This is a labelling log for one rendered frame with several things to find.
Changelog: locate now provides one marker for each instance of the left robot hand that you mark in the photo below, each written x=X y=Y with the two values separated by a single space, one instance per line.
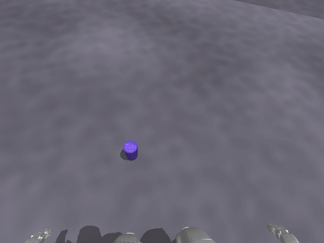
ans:
x=40 y=236

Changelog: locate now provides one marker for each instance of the right robot hand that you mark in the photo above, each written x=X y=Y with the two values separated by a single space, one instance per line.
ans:
x=282 y=234

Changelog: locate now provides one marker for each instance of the cup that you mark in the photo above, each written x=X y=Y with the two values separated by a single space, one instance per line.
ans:
x=131 y=150

